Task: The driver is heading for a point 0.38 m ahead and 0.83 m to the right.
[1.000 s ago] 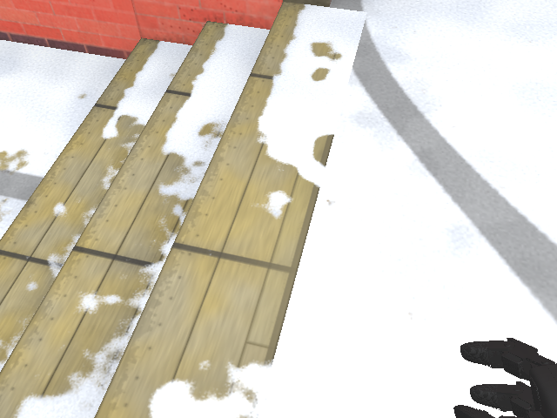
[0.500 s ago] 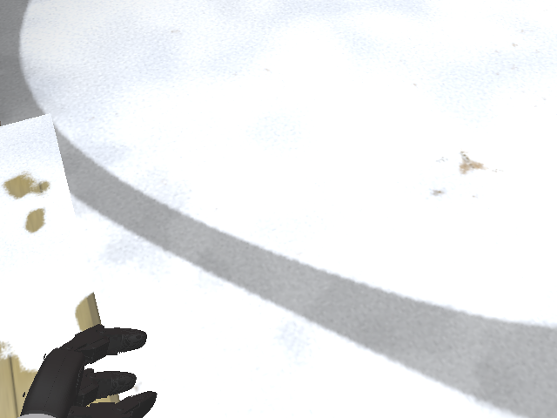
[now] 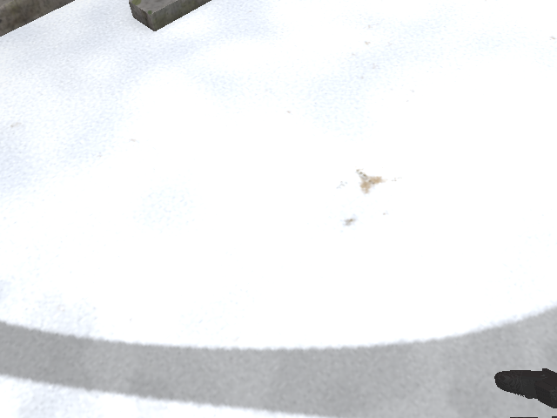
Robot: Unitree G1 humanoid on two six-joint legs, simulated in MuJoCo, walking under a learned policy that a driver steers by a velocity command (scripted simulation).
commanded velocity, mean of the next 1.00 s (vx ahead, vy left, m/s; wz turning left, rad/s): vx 0.18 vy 0.00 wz -0.79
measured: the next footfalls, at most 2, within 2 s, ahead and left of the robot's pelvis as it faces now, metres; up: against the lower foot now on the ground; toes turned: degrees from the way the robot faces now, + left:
left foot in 0.10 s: +0.15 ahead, +0.14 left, +0.00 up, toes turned -16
right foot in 0.58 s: +0.03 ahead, -0.07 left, +0.00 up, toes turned -37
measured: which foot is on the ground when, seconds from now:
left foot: up 0.00-0.08, down 0.10-0.58, up 0.60-1.00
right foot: down 0.00-0.10, up 0.12-0.56, down 0.58-1.00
